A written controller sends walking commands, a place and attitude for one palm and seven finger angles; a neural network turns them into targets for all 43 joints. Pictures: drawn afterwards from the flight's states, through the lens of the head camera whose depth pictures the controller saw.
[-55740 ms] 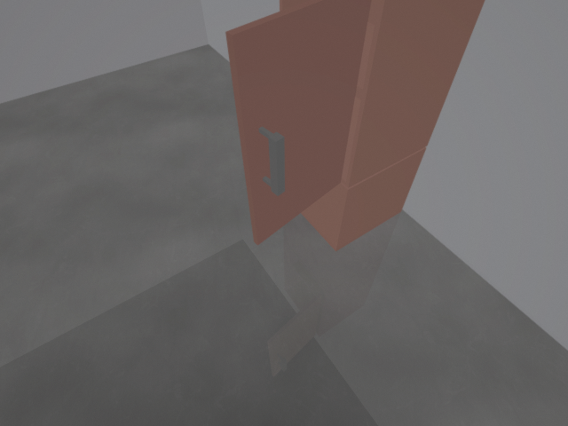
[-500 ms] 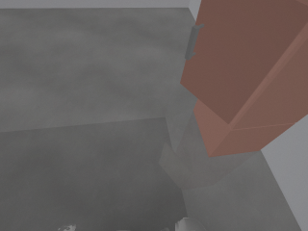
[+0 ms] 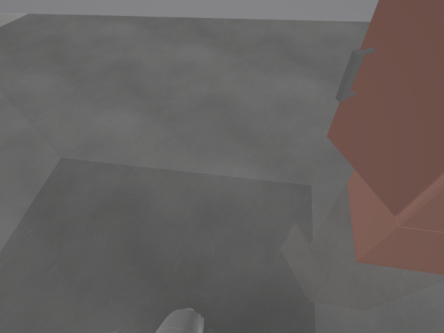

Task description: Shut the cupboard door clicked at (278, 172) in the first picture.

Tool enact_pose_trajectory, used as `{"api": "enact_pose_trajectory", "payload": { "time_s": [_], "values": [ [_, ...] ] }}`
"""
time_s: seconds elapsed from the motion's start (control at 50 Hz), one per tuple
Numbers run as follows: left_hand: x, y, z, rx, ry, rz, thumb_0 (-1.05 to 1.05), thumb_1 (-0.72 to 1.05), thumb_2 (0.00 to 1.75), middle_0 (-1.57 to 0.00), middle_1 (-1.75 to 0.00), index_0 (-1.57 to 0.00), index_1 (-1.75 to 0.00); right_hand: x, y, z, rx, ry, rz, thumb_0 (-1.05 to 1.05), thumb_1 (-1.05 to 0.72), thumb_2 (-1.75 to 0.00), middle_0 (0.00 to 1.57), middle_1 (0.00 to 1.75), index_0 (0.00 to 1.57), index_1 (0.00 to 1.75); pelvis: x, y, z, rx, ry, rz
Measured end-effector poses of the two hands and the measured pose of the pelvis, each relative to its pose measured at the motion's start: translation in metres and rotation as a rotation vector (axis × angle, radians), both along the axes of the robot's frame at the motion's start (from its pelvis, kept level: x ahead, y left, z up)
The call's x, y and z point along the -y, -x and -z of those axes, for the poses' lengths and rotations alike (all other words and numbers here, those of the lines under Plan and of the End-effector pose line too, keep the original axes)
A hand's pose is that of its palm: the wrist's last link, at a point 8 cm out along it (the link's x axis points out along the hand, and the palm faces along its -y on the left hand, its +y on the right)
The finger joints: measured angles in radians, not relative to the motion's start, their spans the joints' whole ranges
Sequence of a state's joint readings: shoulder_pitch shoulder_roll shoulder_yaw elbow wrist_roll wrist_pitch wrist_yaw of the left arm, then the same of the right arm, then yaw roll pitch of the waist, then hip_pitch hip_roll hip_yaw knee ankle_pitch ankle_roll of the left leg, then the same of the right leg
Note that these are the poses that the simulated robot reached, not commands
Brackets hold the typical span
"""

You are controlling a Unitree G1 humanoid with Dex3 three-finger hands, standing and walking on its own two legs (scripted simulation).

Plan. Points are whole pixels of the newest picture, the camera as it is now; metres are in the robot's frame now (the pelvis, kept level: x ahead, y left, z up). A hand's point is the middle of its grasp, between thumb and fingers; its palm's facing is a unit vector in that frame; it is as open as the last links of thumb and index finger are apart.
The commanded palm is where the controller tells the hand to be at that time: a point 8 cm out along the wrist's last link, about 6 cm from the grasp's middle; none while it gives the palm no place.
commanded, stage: walk to a spot facing it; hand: left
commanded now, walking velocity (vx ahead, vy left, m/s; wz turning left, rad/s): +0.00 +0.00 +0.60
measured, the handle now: (354, 75) +0.77 -0.36 -0.03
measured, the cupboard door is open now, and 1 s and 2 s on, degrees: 31 31 31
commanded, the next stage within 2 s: turn to face it in 1.40 s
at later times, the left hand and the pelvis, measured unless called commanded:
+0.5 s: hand out of the picture +0.06 +0.26 -0.16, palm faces +0.31 -0.92 -0.24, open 7.4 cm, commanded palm none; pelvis +0.03 +0.03 +0.00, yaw +17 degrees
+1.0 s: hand out of the picture +0.03 +0.19 -0.18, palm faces +0.66 -0.73 -0.18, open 7.4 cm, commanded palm none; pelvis +0.17 +0.08 -0.01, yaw +39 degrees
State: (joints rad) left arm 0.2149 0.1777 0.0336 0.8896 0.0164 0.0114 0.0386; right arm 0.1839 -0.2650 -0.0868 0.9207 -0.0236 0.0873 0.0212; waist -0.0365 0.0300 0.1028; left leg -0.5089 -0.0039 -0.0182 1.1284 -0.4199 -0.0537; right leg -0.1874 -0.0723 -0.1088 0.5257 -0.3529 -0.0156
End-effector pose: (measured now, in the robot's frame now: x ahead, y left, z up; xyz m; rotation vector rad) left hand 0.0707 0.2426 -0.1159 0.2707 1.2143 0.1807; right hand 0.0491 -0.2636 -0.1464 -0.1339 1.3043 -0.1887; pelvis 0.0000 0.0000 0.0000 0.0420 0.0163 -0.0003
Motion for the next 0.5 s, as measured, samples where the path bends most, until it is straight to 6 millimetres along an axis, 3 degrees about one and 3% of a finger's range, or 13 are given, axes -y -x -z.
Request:
{"api": "enact_pose_trajectory", "payload": {
  "time_s": [0.1,0.22,0.26,0.34,0.5],
  "values": [
    [-0.005,0.043,0.012,-0.048,0.029,-0.12,0.0,0.9,0.9,-0.2,-0.3,-0.2,-0.3,-0.015,-0.045,-0.002,0.013,0.004,-0.125,0.0,-0.91,-0.9,0.2,0.3,0.2,0.3,-0.004,-0.004,0.003,0.007,0.004,-0.08],
    [-0.028,0.095,0.042,-0.132,0.067,-0.257,0.0,0.9,0.9,-0.2,-0.3,-0.2,-0.3,-0.054,-0.112,-0.006,0.12,0.038,-0.28,0.0,-0.91,-0.9,0.2,0.3,0.2,0.3,-0.024,-0.012,0.021,0.004,0.026,-0.162],
    [-0.037,0.105,0.047,-0.164,0.069,-0.288,0.01,0.9,0.9,-0.2,-0.3,-0.2,-0.3,-0.066,-0.126,-0.01,0.156,0.046,-0.314,0.0,-0.91,-0.9,0.2,0.3,0.2,0.3,-0.028,-0.012,0.022,0.008,0.022,-0.177],
    [-0.049,0.098,0.04,-0.144,0.067,-0.321,0.01,0.91,0.9,-0.2,-0.3,-0.2,-0.3,-0.078,-0.133,-0.024,0.169,0.063,-0.358,0.0,-0.91,-0.9,0.2,0.3,0.2,0.3,-0.032,-0.015,0.012,0.012,0.043,-0.215],
    [-0.058,0.036,0.011,0.055,0.053,-0.319,0.01,0.91,0.9,-0.2,-0.29,-0.2,-0.3,-0.074,-0.124,-0.023,0.087,0.038,-0.391,0.0,-0.9,-0.9,0.2,0.3,0.2,0.3,-0.027,-0.035,0.0,0.013,0.064,-0.303]
  ]
}}
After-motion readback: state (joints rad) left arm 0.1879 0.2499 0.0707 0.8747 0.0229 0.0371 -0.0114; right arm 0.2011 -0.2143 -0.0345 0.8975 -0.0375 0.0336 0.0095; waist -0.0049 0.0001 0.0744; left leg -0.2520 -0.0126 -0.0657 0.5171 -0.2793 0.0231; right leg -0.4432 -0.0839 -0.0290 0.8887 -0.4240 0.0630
